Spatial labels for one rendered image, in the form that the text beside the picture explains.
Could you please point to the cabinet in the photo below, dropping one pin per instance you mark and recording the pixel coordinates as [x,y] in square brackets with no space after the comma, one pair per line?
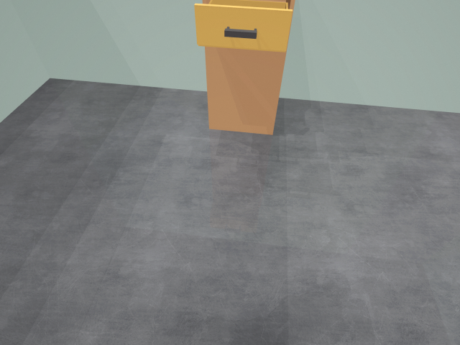
[243,86]

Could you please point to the handle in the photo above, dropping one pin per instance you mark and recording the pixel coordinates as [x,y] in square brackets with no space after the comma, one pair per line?
[240,33]

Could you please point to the drawer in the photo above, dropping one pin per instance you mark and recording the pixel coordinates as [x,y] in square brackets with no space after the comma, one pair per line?
[271,19]

